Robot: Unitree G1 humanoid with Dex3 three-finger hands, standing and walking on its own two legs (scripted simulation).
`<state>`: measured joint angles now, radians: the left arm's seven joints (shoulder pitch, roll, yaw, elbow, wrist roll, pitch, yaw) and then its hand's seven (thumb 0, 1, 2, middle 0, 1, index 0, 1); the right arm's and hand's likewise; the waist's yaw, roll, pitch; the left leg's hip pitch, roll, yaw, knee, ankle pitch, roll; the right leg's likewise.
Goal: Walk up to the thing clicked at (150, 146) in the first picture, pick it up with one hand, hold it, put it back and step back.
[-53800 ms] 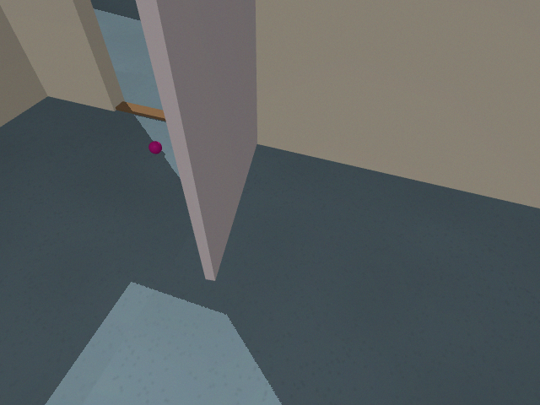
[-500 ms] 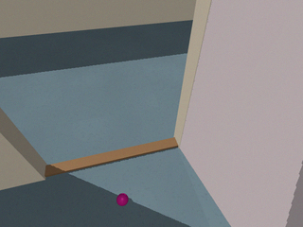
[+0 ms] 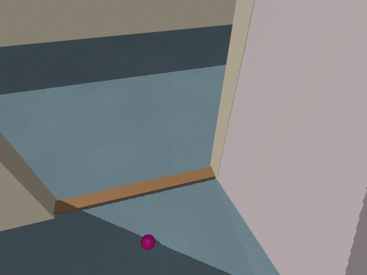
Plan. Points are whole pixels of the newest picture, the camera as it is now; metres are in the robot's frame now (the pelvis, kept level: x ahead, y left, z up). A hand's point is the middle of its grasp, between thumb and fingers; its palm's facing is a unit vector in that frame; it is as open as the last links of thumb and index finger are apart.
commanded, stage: stand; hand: left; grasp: from above
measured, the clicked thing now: (148, 241) +0.45 +0.20 -0.75
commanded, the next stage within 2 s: step back in 0.22 s
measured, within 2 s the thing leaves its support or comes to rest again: neither
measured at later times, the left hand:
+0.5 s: hand out of the picture +0.07 +0.27 -0.17, palm faces -0.05 -0.92 -0.40, open 7.4 cm
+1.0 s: hand out of the picture -0.01 +0.27 -0.17, palm faces -0.12 -0.90 -0.41, open 7.4 cm
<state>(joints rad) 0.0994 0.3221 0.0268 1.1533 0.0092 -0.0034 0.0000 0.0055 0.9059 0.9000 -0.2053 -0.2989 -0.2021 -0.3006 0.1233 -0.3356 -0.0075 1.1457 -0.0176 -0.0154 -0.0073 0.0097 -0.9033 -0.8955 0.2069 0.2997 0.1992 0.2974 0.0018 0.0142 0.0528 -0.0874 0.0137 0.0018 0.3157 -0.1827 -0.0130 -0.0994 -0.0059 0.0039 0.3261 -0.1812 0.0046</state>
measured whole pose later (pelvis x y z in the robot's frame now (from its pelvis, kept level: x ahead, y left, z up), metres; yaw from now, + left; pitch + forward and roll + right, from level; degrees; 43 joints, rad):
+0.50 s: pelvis -0.05 +0.01 -0.02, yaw -1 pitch -2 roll +1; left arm 0.06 0.39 0.05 0.94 0.01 0.03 0.00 0.01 0.90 0.90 -0.21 -0.30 -0.20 -0.30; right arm 0.06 -0.41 -0.06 0.98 0.00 0.05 0.01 0.01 -0.90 -0.90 0.21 0.30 0.20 0.30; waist -0.01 -0.01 0.18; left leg -0.36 -0.03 -0.03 0.80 -0.42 0.04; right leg -0.34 -0.01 0.03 0.62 -0.25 -0.01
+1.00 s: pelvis -0.15 +0.01 -0.03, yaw -5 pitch -3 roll -2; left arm 0.12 0.37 0.09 0.85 0.03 0.04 0.00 0.01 0.91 0.90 -0.21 -0.30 -0.20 -0.30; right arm 0.14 -0.40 -0.05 0.87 -0.01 0.04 -0.02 0.01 -0.90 -0.90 0.21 0.30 0.20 0.30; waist -0.02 0.05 0.22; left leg -0.40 0.07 -0.02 0.76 -0.31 -0.01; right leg -0.26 0.07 0.04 0.67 -0.36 -0.01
